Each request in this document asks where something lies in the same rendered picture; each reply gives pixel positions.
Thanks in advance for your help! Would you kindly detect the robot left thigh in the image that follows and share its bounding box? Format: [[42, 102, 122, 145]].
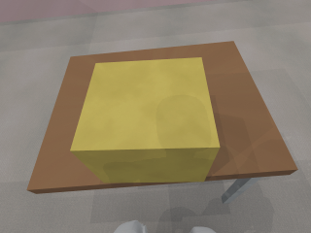
[[114, 220, 148, 233]]

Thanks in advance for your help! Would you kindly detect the table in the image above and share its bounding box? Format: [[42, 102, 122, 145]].
[[26, 41, 298, 204]]

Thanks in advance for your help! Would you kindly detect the carton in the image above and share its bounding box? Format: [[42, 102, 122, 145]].
[[70, 57, 220, 183]]

